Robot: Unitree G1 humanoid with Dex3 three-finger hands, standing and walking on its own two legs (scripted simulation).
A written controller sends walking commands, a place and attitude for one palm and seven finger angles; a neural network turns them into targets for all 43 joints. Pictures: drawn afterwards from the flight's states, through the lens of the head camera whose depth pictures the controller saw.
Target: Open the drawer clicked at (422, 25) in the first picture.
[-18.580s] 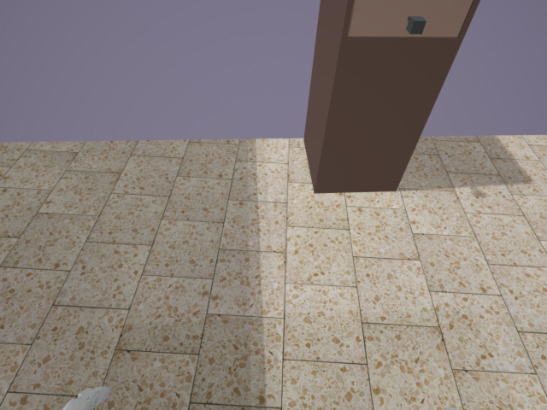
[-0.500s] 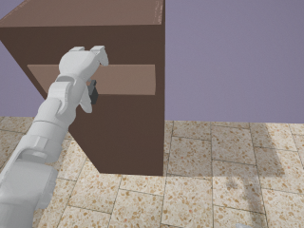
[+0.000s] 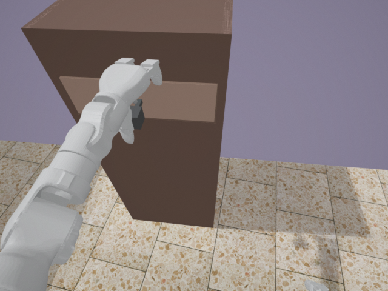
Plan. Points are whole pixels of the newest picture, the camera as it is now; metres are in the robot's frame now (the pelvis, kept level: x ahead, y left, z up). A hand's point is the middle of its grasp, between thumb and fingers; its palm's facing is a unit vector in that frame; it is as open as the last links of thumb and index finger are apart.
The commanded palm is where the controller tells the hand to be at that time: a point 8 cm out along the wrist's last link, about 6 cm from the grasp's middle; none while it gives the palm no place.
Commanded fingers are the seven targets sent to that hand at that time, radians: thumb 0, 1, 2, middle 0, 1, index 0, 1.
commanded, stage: move the hooked fingers above the handle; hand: left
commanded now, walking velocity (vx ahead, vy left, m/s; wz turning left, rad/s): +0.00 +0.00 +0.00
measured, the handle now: (135, 111) +0.51 +0.17 +0.08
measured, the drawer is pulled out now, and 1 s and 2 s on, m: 0.00 0.00 0.00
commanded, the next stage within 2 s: none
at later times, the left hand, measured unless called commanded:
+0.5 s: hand (130, 108) +0.44 +0.15 +0.15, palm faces +0.06 -0.05 -1.00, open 13.8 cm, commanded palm +0.44 +0.18 +0.21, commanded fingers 0.00 -0.50 0.30 -0.30 -1.20 -0.30 -1.20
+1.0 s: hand (129, 117) +0.44 +0.16 +0.13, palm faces -0.02 -0.04 -1.00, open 13.7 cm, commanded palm +0.44 +0.19 +0.21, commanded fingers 0.00 -0.50 0.30 -0.30 -1.20 -0.30 -1.20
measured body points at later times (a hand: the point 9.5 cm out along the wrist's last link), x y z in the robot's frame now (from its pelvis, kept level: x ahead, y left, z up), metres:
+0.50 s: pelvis +0.00 +0.01 +0.00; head +0.03 -0.01 +0.45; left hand +0.43 +0.15 +0.21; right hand +0.08 -0.26 -0.14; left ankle +0.00 +0.07 -0.73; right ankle -0.02 -0.09 -0.73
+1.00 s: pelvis +0.00 -0.01 +0.00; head +0.03 -0.03 +0.45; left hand +0.43 +0.16 +0.18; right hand +0.09 -0.27 -0.13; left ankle +0.00 +0.07 -0.73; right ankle -0.02 -0.09 -0.73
